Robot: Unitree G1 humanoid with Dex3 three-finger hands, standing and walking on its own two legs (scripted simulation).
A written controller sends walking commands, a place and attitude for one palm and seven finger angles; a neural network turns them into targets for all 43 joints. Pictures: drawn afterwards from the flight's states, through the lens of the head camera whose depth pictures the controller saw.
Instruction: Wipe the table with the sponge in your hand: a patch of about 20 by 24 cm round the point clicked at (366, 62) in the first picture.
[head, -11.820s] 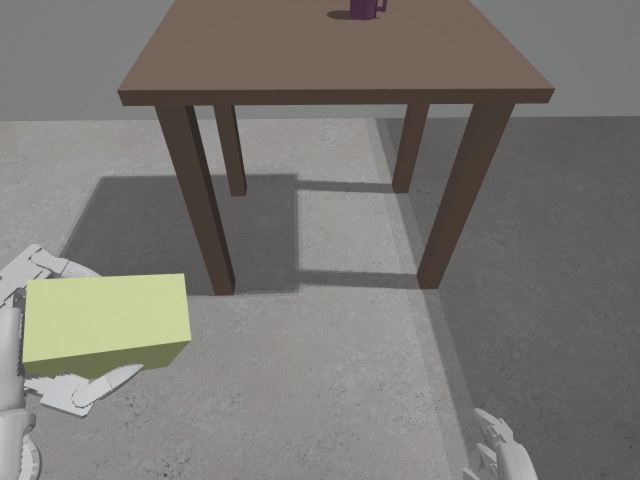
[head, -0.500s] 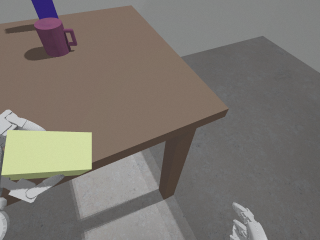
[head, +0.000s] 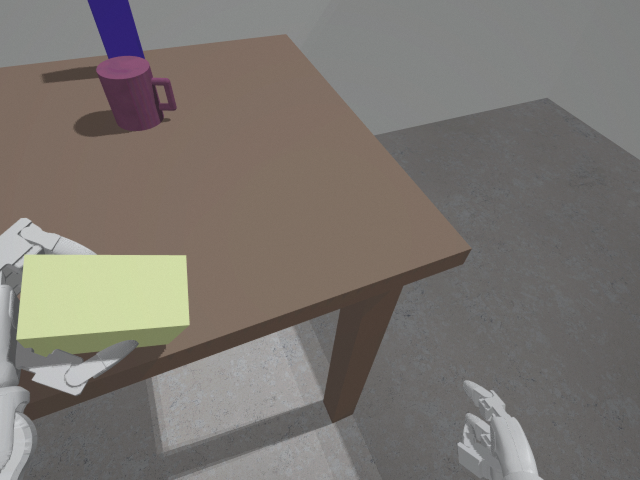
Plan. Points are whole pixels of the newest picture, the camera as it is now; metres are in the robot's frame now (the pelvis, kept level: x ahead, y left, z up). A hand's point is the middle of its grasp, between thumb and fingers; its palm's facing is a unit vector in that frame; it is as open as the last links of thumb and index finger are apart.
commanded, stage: come to a stop and stand still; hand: left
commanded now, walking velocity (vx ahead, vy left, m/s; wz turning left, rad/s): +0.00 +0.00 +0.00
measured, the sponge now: (132, 306) +0.24 +0.21 +0.14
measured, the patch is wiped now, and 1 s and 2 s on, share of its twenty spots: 0.00 0.00 0.00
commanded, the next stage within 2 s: look again from close up in 0.24 s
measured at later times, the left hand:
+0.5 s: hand (100, 313) +0.22 +0.23 +0.16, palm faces +0.40 -0.85 -0.35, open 10.6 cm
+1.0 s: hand (111, 304) +0.22 +0.22 +0.18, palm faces +0.36 -0.74 -0.57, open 10.6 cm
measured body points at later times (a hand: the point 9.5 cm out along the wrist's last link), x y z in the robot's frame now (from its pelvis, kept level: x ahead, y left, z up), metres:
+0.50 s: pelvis +0.00 -0.02 +0.00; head +0.01 -0.01 +0.45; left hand +0.19 +0.27 +0.18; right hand +0.17 -0.24 -0.08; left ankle +0.00 +0.07 -0.74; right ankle +0.00 -0.12 -0.74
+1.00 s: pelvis -0.01 -0.03 -0.01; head -0.01 -0.05 +0.44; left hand +0.19 +0.25 +0.21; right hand +0.19 -0.25 -0.09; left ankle +0.00 +0.07 -0.74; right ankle +0.00 -0.12 -0.74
